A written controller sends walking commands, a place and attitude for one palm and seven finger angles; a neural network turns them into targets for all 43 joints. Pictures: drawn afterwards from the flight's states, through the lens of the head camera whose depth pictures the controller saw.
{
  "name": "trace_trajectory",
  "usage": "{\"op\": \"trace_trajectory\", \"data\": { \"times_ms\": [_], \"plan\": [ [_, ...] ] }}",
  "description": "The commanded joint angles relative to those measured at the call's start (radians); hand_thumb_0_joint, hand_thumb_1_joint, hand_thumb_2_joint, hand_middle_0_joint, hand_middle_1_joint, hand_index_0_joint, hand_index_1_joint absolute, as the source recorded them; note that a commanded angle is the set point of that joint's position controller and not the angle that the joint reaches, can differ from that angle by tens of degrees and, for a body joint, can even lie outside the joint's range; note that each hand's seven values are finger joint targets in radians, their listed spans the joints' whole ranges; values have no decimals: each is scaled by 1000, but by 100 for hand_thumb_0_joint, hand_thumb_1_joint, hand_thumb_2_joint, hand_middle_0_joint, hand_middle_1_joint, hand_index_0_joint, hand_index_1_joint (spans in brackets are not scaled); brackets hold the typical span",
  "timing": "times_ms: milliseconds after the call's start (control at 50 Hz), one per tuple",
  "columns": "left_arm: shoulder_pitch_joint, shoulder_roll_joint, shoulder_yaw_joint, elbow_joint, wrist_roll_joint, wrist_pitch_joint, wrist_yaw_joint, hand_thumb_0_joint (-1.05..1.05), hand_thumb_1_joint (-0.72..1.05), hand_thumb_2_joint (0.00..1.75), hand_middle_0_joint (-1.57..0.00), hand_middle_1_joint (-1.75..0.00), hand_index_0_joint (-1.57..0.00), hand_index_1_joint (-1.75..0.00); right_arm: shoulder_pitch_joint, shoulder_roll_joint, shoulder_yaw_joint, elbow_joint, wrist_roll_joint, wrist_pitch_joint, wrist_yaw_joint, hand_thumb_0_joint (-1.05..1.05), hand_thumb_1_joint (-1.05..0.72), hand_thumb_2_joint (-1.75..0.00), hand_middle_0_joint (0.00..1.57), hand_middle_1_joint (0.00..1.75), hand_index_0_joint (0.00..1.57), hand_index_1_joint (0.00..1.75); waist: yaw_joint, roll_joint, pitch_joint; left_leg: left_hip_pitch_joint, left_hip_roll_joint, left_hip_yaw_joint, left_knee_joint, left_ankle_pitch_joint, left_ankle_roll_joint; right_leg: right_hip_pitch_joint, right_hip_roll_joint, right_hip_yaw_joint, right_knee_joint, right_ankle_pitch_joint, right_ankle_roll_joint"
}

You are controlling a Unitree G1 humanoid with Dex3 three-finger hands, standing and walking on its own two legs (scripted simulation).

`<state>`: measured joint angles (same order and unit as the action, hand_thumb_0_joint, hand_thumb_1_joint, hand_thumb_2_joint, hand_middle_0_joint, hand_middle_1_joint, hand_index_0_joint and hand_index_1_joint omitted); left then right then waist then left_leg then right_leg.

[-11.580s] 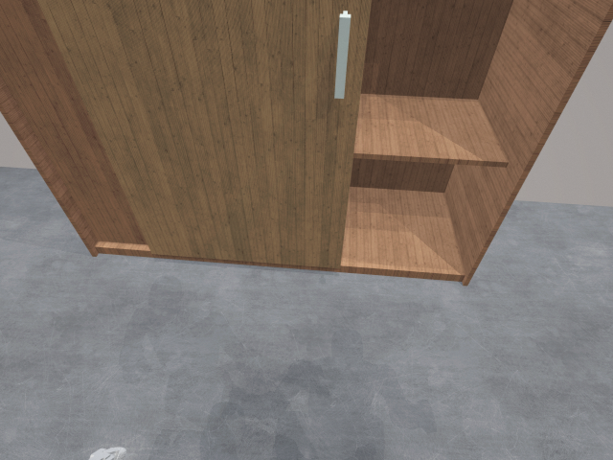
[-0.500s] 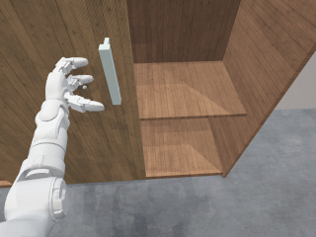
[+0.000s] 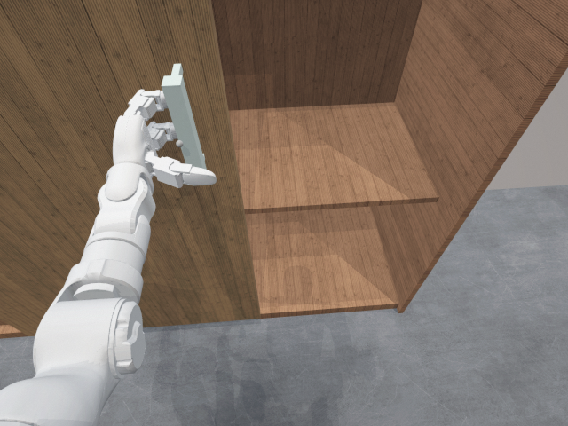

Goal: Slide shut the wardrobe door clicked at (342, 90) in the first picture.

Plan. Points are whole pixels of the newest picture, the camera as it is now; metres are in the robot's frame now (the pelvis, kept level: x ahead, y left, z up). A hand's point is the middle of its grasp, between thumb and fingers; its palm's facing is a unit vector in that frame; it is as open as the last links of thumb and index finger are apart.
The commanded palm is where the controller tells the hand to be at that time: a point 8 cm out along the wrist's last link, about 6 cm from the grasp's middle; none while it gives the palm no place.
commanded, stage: slide the fingers in behind the handle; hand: left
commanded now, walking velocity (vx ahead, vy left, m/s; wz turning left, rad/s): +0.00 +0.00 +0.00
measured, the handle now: (189, 128) +0.52 +0.12 +0.14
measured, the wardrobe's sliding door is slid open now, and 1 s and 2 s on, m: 0.50 0.50 0.50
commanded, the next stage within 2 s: grip the handle and tug to test in 1.86 s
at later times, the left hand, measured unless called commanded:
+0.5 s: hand (166, 153) +0.45 +0.15 +0.15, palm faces +0.04 -1.00 -0.01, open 13.9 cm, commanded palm +0.43 +0.20 +0.15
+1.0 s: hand (184, 150) +0.46 +0.13 +0.15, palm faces +0.03 -1.00 +0.01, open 14.0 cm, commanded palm +0.44 +0.18 +0.15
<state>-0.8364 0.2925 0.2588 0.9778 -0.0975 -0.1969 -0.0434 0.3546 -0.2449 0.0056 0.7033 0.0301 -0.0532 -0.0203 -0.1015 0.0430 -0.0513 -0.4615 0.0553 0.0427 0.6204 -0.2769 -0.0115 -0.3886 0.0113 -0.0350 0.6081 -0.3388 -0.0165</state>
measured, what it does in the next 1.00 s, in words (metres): stands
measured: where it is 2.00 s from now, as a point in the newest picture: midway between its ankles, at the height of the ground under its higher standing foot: outside the picture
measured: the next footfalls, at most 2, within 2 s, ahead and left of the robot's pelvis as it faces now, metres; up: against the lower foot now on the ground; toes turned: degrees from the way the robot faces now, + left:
none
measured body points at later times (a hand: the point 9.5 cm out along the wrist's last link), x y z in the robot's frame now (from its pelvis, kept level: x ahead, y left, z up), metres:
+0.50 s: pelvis +0.00 +0.00 +0.00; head +0.03 -0.01 +0.45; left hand +0.45 +0.20 +0.16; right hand +0.07 -0.26 -0.12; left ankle +0.02 +0.13 -0.73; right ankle -0.02 -0.11 -0.73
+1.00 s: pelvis +0.00 +0.01 +0.00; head +0.03 +0.01 +0.45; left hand +0.46 +0.18 +0.15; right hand +0.06 -0.24 -0.12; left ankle +0.02 +0.13 -0.73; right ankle -0.02 -0.11 -0.73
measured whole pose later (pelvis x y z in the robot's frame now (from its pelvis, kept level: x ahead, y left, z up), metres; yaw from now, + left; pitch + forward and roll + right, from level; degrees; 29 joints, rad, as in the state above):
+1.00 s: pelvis +0.00 +0.01 +0.00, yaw +0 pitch +6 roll -1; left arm -0.79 0.23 0.21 0.89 -0.12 -0.15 0.01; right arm 0.34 -0.23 0.00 0.71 0.03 -0.05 -0.01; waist -0.09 0.04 -0.06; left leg -0.45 0.04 0.05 0.62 -0.28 0.00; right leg -0.37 0.00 -0.03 0.59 -0.33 0.00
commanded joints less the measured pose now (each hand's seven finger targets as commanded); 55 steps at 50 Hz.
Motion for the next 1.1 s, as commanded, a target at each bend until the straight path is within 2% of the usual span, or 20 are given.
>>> {"op": "trace_trajectory", "data": {
  "times_ms": [0, 20, 40, 140, 220, 280, 320, 400, 460, 600, 660, 700, 760, 780, 820, 840, 940, 980, 1060, 1080],
  "plan": [
    [-491, 257, 65, -197, -15, -60, -7, 0, -50, 30, -30, -120, -30, -120, 55, -150, -51, -93, 4, -30, -12, 0, -90, -90, 20, 30, 20, 30, 4, -69, -338, 214, -53, -15, -35, 228, 52, 81, 20, 16, -87, 384, 10],
    [-497, 241, 59, -192, -25, -57, -13, 0, -50, 30, -30, -120, -30, -120, 52, -148, -50, -95, 8, -31, -12, 0, -90, -90, 20, 30, 20, 30, -1, -72, -330, 210, -54, -9, -38, 215, 53, 73, 21, 19, -92, 385, 15],
    [-510, 280, 83, -188, -26, -59, -16, 0, -50, 30, -30, -120, -30, -120, 60, -152, -52, -88, 6, -30, -15, 0, -90, -90, 20, 30, 20, 30, 0, -77, -328, 201, -53, -11, -38, 213, 53, 80, 20, 19, -91, 385, 16],
    [-413, 248, 72, -262, -33, -70, -29, 0, -50, 30, -30, -120, -30, -120, 52, -143, -55, -108, 6, -28, -6, 0, -90, -90, 20, 30, 20, 30, 27, -24, -373, 235, -59, -1, -35, 273, 54, 116, 21, 21, -85, 455, 11],
    [-413, 247, 54, -256, -27, -63, -34, 0, -50, 30, -30, -120, -30, -120, 48, -150, -57, -109, 11, -19, -7, 0, -90, -90, 20, 30, 20, 30, 8, -82, -308, 204, -57, 1, -44, 223, 59, 95, 21, 21, -100, 418, 17],
    [-390, 263, 70, -303, -38, -58, -41, 0, -50, 30, -30, -120, -30, -120, 33, -147, -57, -120, 14, -20, -10, 0, -90, -90, 20, 30, 20, 30, 26, -27, -338, 231, -59, 4, -48, 225, 58, 114, 18, 26, -105, 413, 12],
    [-395, 210, 28, -338, -45, -59, -46, 0, -50, 30, -30, -120, -30, -120, 21, -142, -56, -125, 17, -21, -9, 0, -90, -90, 20, 30, 20, 30, 16, -16, -345, 253, -59, 2, -47, 235, 57, 106, 20, 23, -106, 418, 11],
    [-441, 161, -20, -320, -54, -54, -46, 0, -50, 30, -30, -120, -30, -120, 18, -142, -55, -107, 18, -28, -13, 0, -90, -90, 20, 30, 20, 30, -9, -35, -275, 252, -53, -11, -48, 187, 55, 47, 22, 13, -122, 338, 10],
    [-478, 171, -11, -321, -57, -50, -38, 0, -50, 30, -30, -120, -30, -120, 15, -146, -56, -98, 18, -33, -13, 0, -90, -90, 20, 30, 20, 30, -13, -21, -306, 279, -55, -18, -44, 197, 54, 31, 22, 13, -115, 337, 11],
    [-450, 154, -14, -300, -38, -48, -8, 0, -50, 30, -30, -120, -30, -120, 13, -142, -50, -103, 9, -36, -3, 0, -90, -90, 20, 30, 20, 30, 4, -23, -322, 270, -54, -27, -40, 231, 48, 43, 19, 1, -93, 346, 5],
    [-426, 185, 25, -303, -38, -47, 4, 0, -50, 30, -30, -120, -30, -120, 8, -142, -51, -112, 9, -39, -2, 0, -90, -90, 20, 30, 20, 30, 19, -37, -338, 268, -51, -26, -40, 242, 47, 57, 22, 4, -87, 362, 4],
    [-396, 173, 18, -316, -37, -47, 5, 0, -50, 30, -30, -120, -30, -120, 9, -142, -52, -117, 7, -36, 0, 0, -90, -90, 20, 30, 20, 30, 26, -39, -353, 277, -50, -28, -36, 280, 45, 74, 23, 0, -79, 387, 0],
    [-427, 70, -70, -345, -34, -42, 6, 0, -50, 30, -30, -120, -30, -120, 2, -132, -53, -121, 11, -38, 7, 0, -90, -90, 20, 30, 20, 30, 3, -19, -329, 303, -43, -34, -34, 286, 41, 19, 28, -7, -79, 367, 2],
    [-436, 74, -65, -342, -33, -37, 11, 0, -50, 30, -30, -120, -30, -120, 4, -133, -55, -115, 11, -40, 7, 0, -90, -90, 20, 30, 20, 30, 2, -2, -321, 306, -42, -32, -32, 278, 40, 5, 28, -7, -83, 355, 3],
    [-431, 104, -36, -299, -32, -26, 24, 0, -50, 30, -30, -120, -30, -120, 14, -141, -57, -103, 11, -35, 5, 0, -90, -90, 20, 30, 20, 30, 0, -58, -293, 282, -41, -38, -39, 245, 42, 3, 30, -8, -92, 326, 4],
    [-473, 80, -60, -338, -37, -28, 26, 0, -50, 30, -30, -120, -30, -120, 11, -138, -56, -106, 9, -38, 5, 0, -90, -90, 20, 30, 20, 30, -8, -36, -305, 289, -43, -37, -43, 241, 42, 2, 29, -7, -91, 323, 5],
    [-472, 144, 1, -357, -22, -43, 56, 0, -50, 30, -30, -120, -30, -120, 20, -136, -56, -99, 1, -40, 3, 0, -90, -90, 20, 30, 20, 30, 13, -39, -366, 293, -45, -34, -40, 281, 42, 48, 27, -3, -77, 362, 3],
    [-467, 107, -28, -359, -15, -51, 59, 0, -50, 30, -30, -120, -30, -120, 18, -127, -53, -100, 0, -44, 8, 0, -90, -90, 20, 30, 20, 30, 12, -9, -364, 308, -44, -34, -37, 293, 39, 36, 27, -7, -75, 364, 2],
    [-417, 123, -14, -326, -10, -43, 60, 0, -50, 30, -30, -120, -30, -120, 18, -133, -58, -100, 2, -40, 7, 0, -90, -90, 20, 30, 20, 30, 15, -38, -343, 281, -43, -27, -40, 266, 41, 47, 30, -4, -83, 355, 2],
    [-421, 88, -42, -312, -15, -33, 56, 0, -50, 30, -30, -120, -30, -120, 16, -131, -55, -101, 4, -40, 8, 0, -90, -90, 20, 30, 20, 30, 8, -37, -322, 267, -46, -23, -43, 250, 41, 41, 29, -3, -88, 350, 4]
  ]
}}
